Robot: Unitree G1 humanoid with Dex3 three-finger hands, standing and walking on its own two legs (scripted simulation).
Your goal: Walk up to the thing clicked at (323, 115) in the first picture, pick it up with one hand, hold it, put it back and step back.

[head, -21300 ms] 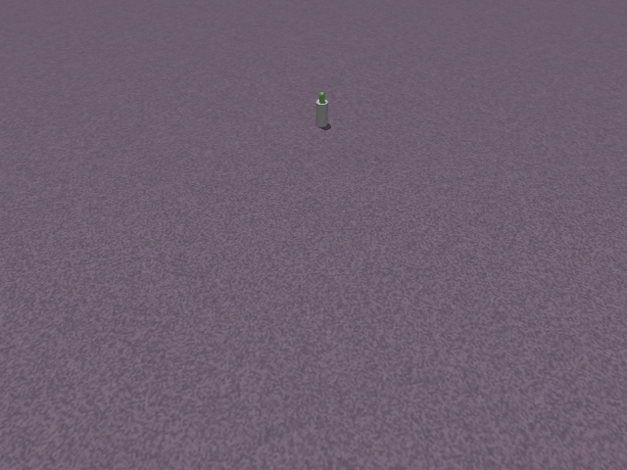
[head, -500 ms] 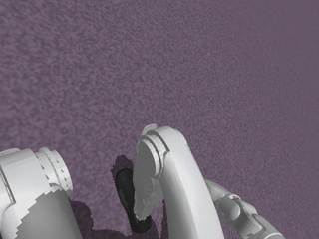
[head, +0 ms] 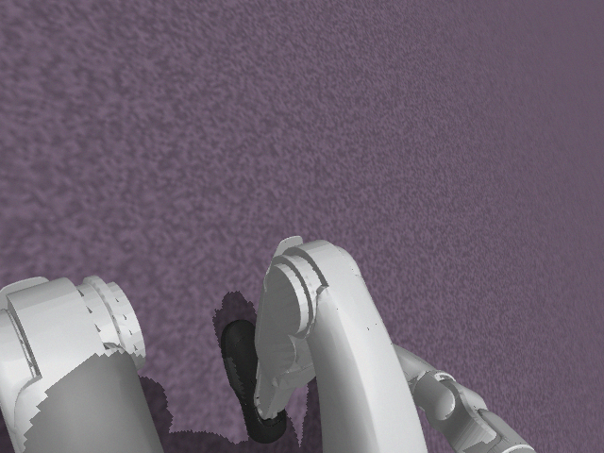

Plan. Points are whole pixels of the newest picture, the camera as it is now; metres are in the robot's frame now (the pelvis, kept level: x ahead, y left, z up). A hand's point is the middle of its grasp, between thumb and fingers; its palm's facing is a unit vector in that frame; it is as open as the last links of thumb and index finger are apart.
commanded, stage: settle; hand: left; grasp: from the side
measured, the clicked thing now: out of the picture +0.42 +0.32 -0.18
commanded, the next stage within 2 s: lift in 1.70 s
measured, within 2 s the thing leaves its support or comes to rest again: leaves its support in 0.18 s
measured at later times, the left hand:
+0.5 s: hand out of the picture +0.37 +0.33 -0.09, palm faces +0.40 -0.91 -0.07, open 10.0 cm
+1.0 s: hand out of the picture +0.37 +0.32 -0.01, palm faces +0.40 -0.91 -0.09, open 10.0 cm
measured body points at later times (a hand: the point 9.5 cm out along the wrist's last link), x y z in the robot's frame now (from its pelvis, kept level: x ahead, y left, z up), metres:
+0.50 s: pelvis +0.01 -0.01 +0.03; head +0.20 +0.17 +0.39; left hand +0.34 +0.38 -0.08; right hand +0.21 -0.23 -0.04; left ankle +0.08 +0.12 -0.25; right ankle +0.14 -0.14 -0.25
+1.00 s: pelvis +0.02 -0.03 +0.05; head +0.21 +0.09 +0.44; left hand +0.35 +0.36 +0.00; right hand +0.21 -0.25 -0.06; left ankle +0.08 +0.12 -0.25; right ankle +0.14 -0.14 -0.25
